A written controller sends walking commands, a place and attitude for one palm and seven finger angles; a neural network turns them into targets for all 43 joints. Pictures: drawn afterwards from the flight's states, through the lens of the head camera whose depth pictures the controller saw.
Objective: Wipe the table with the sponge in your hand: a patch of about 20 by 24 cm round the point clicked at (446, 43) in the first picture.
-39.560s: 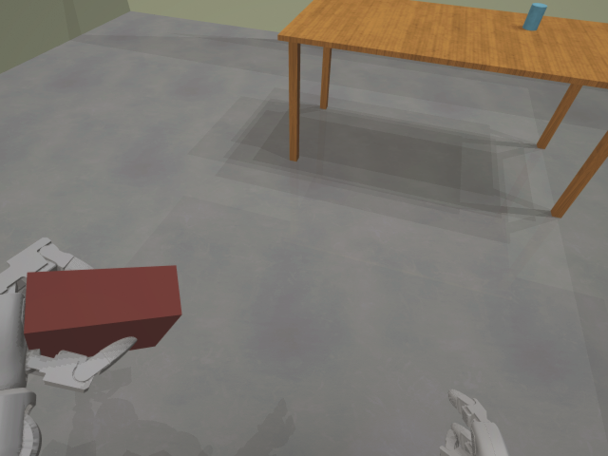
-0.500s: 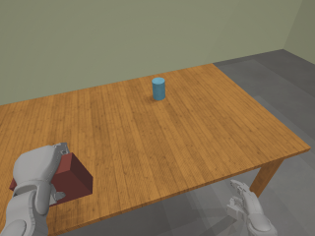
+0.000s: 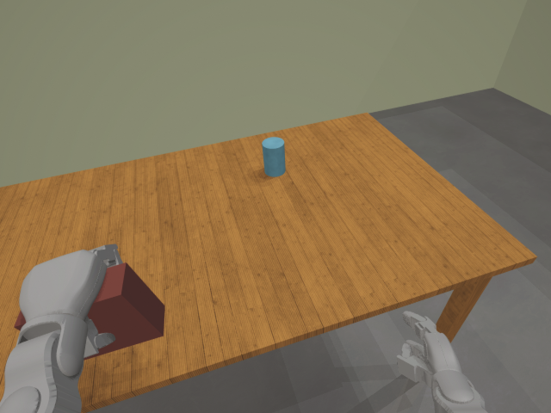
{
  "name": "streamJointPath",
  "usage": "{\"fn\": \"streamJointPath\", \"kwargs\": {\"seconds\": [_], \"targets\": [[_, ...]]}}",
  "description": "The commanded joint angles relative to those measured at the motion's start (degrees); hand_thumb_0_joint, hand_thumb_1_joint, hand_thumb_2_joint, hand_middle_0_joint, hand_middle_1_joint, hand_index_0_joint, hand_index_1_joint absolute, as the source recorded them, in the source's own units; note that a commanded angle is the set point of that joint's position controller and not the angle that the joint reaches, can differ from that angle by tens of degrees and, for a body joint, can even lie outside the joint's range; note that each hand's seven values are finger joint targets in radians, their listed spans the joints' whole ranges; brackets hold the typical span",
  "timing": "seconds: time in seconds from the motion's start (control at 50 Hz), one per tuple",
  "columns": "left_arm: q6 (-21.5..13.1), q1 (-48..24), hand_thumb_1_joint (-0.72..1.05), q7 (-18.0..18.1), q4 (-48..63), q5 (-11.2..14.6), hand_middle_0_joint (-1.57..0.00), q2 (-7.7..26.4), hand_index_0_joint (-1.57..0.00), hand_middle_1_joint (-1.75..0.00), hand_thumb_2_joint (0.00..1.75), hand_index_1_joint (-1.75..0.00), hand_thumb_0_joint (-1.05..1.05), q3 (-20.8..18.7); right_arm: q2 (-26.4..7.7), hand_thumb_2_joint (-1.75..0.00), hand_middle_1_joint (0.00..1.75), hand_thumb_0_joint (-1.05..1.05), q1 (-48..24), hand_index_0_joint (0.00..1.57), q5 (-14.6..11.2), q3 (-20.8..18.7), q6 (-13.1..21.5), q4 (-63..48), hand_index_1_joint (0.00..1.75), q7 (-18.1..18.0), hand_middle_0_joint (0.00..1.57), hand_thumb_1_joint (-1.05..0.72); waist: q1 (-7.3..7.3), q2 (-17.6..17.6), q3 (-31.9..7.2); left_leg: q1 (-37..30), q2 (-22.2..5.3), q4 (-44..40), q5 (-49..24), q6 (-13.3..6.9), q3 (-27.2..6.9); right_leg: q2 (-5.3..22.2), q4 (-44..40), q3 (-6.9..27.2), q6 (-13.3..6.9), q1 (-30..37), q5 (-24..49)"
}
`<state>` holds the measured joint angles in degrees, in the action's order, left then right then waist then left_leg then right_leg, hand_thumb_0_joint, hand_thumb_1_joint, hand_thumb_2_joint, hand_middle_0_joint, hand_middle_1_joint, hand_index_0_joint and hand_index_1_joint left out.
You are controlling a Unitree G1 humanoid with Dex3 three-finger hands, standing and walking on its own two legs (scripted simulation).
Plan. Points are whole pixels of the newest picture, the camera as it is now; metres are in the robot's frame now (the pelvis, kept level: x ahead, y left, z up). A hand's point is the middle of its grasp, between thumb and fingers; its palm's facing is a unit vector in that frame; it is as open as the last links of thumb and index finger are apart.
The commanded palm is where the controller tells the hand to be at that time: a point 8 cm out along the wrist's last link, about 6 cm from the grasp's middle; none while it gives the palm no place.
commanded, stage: bring the sponge back beside the body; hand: left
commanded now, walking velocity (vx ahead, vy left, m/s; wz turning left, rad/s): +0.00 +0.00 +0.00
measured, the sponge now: (106, 321) +0.19 +0.28 +0.06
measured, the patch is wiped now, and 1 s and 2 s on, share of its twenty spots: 1.00 1.00 1.00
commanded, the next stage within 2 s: step back with the hand held close in 0.56 s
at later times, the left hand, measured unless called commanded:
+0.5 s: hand (91, 306) +0.18 +0.28 +0.11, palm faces +0.11 -0.16 -0.98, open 9.4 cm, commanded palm +0.15 +0.28 +0.18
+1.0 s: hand (92, 290) +0.19 +0.26 +0.15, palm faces +0.34 -0.85 -0.41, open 9.4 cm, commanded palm +0.14 +0.30 +0.18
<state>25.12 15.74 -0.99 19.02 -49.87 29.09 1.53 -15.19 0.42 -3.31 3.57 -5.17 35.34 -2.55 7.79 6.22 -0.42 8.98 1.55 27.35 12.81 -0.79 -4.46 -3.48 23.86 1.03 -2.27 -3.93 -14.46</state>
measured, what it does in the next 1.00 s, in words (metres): stands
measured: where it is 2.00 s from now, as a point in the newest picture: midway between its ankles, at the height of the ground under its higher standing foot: outside the picture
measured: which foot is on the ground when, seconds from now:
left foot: down 0.00-1.00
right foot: down 0.00-1.00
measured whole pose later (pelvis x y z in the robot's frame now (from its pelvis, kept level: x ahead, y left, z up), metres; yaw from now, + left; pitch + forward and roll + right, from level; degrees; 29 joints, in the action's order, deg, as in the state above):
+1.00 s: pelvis -0.01 +0.02 -0.01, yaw +2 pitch +1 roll -3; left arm -3.8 30.2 5.6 36.3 4.1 24.5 -19.3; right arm -14.4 13.5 -1.2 1.9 -2.7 31.6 -4.0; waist 1.0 -0.2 0.3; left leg 23.2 2.7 37.7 15.4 -1.7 -6.5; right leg -3.0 31.8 -1.5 -0.6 -16.3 -16.9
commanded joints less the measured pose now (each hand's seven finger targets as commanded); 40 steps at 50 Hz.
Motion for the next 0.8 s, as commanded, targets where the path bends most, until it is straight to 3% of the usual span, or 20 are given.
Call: {"fn": "streamJointPath", "kwargs": {"seconds": [0.0, 0.04, 0.12, 0.18, 0.22, 0.28, 0.32, 0.38, 0.42, 0.46, 0.52, 0.6, 0.62, 0.64, 0.66, 0.68, 0.7, 0.72, 0.74, 0.78], "targets": [[-0.3, -12.0, 0.10, 2.4, 12.0, -1.7, -1.20, 12.3, -1.20, -1.60, 1.30, -1.60, 0.00, -8.3, -4.9, -0.90, 0.30, 0.00, -14.7, 0.20, 0.1, -2.3, 3.5, -11.2, 0.30, -0.7, 0.20, -0.90, -0.32, -1.5, -7.5, -4.1, 0.3, -2.9, -9.0, -2.3, -0.6, 1.3, -5.2, 3.0, -1.9, -3.6, 6.7], [0.0, -12.8, 0.10, 2.4, 13.3, -1.9, -1.20, 12.7, -1.20, -1.60, 1.30, -1.60, 0.00, -8.7, -4.7, -0.90, 0.30, 0.00, -15.6, 0.20, 0.2, -1.9, 4.0, -12.0, 0.30, -0.8, 0.20, -0.90, 0.46, -1.0, -8.5, -4.4, 0.6, -2.6, -9.3, -2.4, -0.8, 1.4, -4.9, 3.1, -2.3, -2.9, 7.0], [0.3, -9.8, 0.10, 2.4, 14.2, -1.2, -1.20, 12.9, -1.20, -1.60, 1.30, -1.60, 0.00, -9.3, -5.0, -0.90, 0.30, 0.00, -15.7, 0.20, 0.1, -2.4, 4.0, -11.5, 0.30, -0.6, 0.20, -0.90, -0.08, -1.6, -6.9, -4.0, 0.0, -3.0, -9.0, -2.1, -1.1, 0.8, -5.1, 4.8, -2.3, -3.6, 7.1], [0.6, -10.4, 0.10, 2.2, 13.8, -1.2, -1.20, 11.8, -1.20, -1.60, 1.30, -1.60, 0.00, -8.4, -4.8, -0.90, 0.30, 0.00, -15.4, 0.20, 0.2, -2.0, 3.9, -11.5, 0.30, -0.6, 0.20, -0.90, 0.31, -0.8, -7.5, -4.3, 0.2, -2.7, -10.0, -2.2, -0.6, 1.2, -4.9, 2.6, -2.1, -3.6, 7.7], [0.9, -9.4, 0.10, 2.6, 14.0, -1.0, -1.20, 13.6, -1.20, -1.60, 1.30, -1.60, 0.00, -10.1, -5.1, -0.90, 0.30, 0.00, -15.6, 0.20, 0.2, -2.2, 3.9, -11.5, 0.30, -0.7, 0.20, -0.90, 0.15, -2.0, -6.5, -3.6, 0.0, -3.1, -8.4, -2.0, -1.1, 0.7, -5.1, 4.8, -2.3, -3.9, 6.1], [1.4, -10.2, 0.10, 2.3, 11.9, -0.8, -1.20, 11.7, -1.20, -1.60, 1.30, -1.60, 0.00, -8.5, -4.9, -0.90, 0.30, 0.00, -15.2, 0.20, 0.1, -1.7, 3.6, -11.4, 0.30, -0.8, 0.20, -0.90, 0.23, -2.1, -6.6, -3.6, 0.1, -2.9, -8.7, -2.1, -0.4, 1.3, -5.2, 2.6, -1.9, -4.3, 6.1], [1.2, -10.3, 0.10, 2.5, 13.9, -0.9, -1.20, 13.1, -1.20, -1.60, 1.30, -1.60, 0.00, -9.6, -5.1, -0.90, 0.30, 0.00, -16.0, 0.20, 0.1, -2.1, 3.8, -11.6, 0.30, -0.8, 0.20, -0.90, 0.01, -1.7, -6.4, -3.4, -0.1, -3.2, -7.6, -2.0, -0.9, 0.7, -5.3, 4.8, -2.3, -4.4, 4.9], [1.2, -11.5, 0.10, 2.1, 12.6, -0.9, -1.20, 11.1, -1.20, -1.60, 1.30, -1.60, 0.00, -7.4, -4.8, -0.90, 0.30, 0.00, -15.6, 0.20, 0.0, -1.7, 3.8, -11.6, 0.30, -1.1, 0.20, -0.90, 0.07, -1.1, -6.2, -3.7, 0.1, -3.4, -6.9, -2.1, -0.6, 1.1, -5.5, 2.2, -2.0, -5.1, 3.2], [0.9, -10.7, 0.10, 2.4, 14.4, -1.1, -1.20, 13.1, -1.20, -1.60, 1.30, -1.60, 0.00, -9.0, -5.0, -0.90, 0.30, 0.00, -15.9, 0.20, 0.1, -2.0, 4.1, -11.9, 0.30, -1.0, 0.20, -0.90, 0.11, -0.1, -6.1, -3.5, -0.1, -3.8, -6.0, -2.0, -1.1, 0.5, -5.4, 4.3, -2.4, -4.7, 2.4], [0.7, -10.6, 0.10, 2.3, 13.3, -1.0, -1.20, 11.6, -1.20, -1.60, 1.30, -1.60, 0.00, -8.1, -4.6, -0.90, 0.30, 0.00, -15.2, 0.20, 0.0, -1.8, 4.3, -11.7, 0.30, -1.0, 0.20, -0.90, -0.07, -2.2, -7.0, -3.8, 0.0, -3.1, -7.8, -2.1, -0.8, 0.8, -5.1, 2.7, -2.1, -4.3, 4.1], [0.7, -10.7, 0.10, 2.3, 14.0, -1.0, -1.20, 13.2, -1.20, -1.60, 1.30, -1.60, 0.00, -9.3, -5.0, -0.90, 0.30, 0.00, -15.7, 0.20, 0.1, -2.0, 4.1, -11.7, 0.30, -1.2, 0.20, -0.90, -0.06, -1.3, -5.7, -3.3, -0.3, -3.9, -5.6, -2.0, -1.1, 0.5, -5.7, 4.2, -2.3, -4.9, 1.9], [0.4, -11.2, 0.10, 2.4, 13.9, -0.9, -1.20, 11.1, -1.20, -1.60, 1.30, -1.60, 0.00, -7.5, -4.8, -0.90, 0.30, 0.00, -15.0, 0.20, 0.0, -1.9, 4.1, -11.5, 0.30, -1.1, 0.20, -0.90, -0.26, -0.3, -6.7, -3.8, -0.1, -3.6, -6.9, -2.1, -0.6, 0.8, -5.3, 2.4, -2.0, -4.6, 3.1], [0.5, -10.9, 0.10, 2.6, 14.4, -1.0, -1.20, 13.0, -1.20, -1.60, 1.30, -1.60, 0.00, -9.2, -5.1, -0.90, 0.30, 0.00, -15.4, 0.20, 0.2, -2.0, 4.4, -11.7, 0.30, -1.1, 0.20, -0.90, 0.05, 0.5, -6.2, -3.2, -0.2, -4.1, -5.7, -2.0, -1.2, 0.3, -5.4, 4.0, -2.5, -4.3, 2.2], [0.6, -12.6, 0.10, 2.4, 14.9, -1.1, -1.20, 11.8, -1.20, -1.60, 1.30, -1.60, 0.00, -8.1, -4.6, -0.90, 0.30, 0.00, -15.3, 0.20, 0.1, -1.5, 4.5, -12.2, 0.30, -1.1, 0.20, -0.90, 0.32, 0.2, -7.9, -3.5, 0.1, -3.9, -6.7, -2.2, -1.0, 0.9, -4.9, 2.1, -2.3, -3.3, 3.1], [1.0, -10.5, 0.10, 2.5, 8.4, -1.3, -1.20, 10.4, -1.20, -1.60, 1.30, -1.60, 0.00, -7.4, -4.9, -0.90, 0.30, 0.00, -14.2, 0.20, 0.1, -1.7, 4.4, -10.9, 0.30, -1.3, 0.20, -0.90, -0.59, -3.0, -4.8, -2.5, -0.2, -3.7, -6.2, -1.9, -0.5, 0.5, -5.4, 1.8, -2.0, -5.4, 2.3], [-13.8, -20.1, 0.10, 3.4, 22.7, 49.5, -1.20, 2.8, -1.20, -1.60, 1.30, -1.60, 0.00, -20.2, -2.9, -0.90, 0.30, 0.00, -5.3, 0.20, 0.3, -1.7, 4.6, -23.1, 0.30, -1.4, 0.20, -0.90, -5.99, -11.2, 6.3, 0.6, -0.4, 0.9, 1.8, -2.9, -2.9, 2.7, -8.4, 5.8, -1.0, -16.3, 6.3], [-18.5, -7.5, 0.10, 4.4, 10.3, 49.1, -1.20, 9.1, -1.20, -1.60, 1.30, -1.60, 0.00, -23.5, -3.1, -0.90, 0.30, 0.00, -1.4, 0.20, 1.8, -0.3, 4.9, -17.5, 0.30, -1.5, 0.20, -0.90, -4.61, -16.1, 3.0, 0.7, -0.3, 2.9, 2.4, -2.9, -2.8, 4.2, -8.1, 5.1, -1.3, -16.6, 6.6], [-21.8, -3.8, 0.10, 5.4, 13.7, 51.8, -1.20, 9.2, -1.20, -1.60, 1.30, -1.60, 0.00, -26.9, -3.7, -0.90, 0.30, 0.00, 2.4, 0.20, 1.7, -1.7, 4.7, -17.1, 0.30, -1.9, 0.20, -0.90, -4.65, -19.1, 1.3, 0.3, -0.3, 4.9, 1.9, -2.2, -3.6, 6.9, -8.3, 6.0, -1.0, -16.0, 7.5], [-24.5, -2.0, 0.10, 5.5, 18.4, 53.0, -1.20, 5.8, -1.20, -1.60, 1.30, -1.60, 0.00, -24.1, -3.0, -0.90, 0.30, 0.00, 2.8, 0.20, 1.4, -1.8, 4.8, -16.6, 0.30, -1.9, 0.20, -0.90, -5.60, -16.9, -3.5, 0.3, -1.3, 7.7, 0.7, -2.2, -2.7, 9.8, -6.6, 5.2, -1.0, -14.6, 10.1], [-28.2, 1.5, 0.10, 6.6, 25.9, 54.1, -1.20, 6.4, -1.20, -1.60, 1.30, -1.60, 0.00, -26.1, -4.4, -0.90, 0.30, 0.00, 4.0, 0.20, 1.9, -2.6, 5.2, -16.1, 0.30, -2.4, 0.20, -0.90, -6.23, -5.3, -8.9, 1.2, -2.9, 8.7, -4.0, -2.1, -2.6, 12.1, -1.8, 4.3, -1.7, -12.4, 17.7]]}}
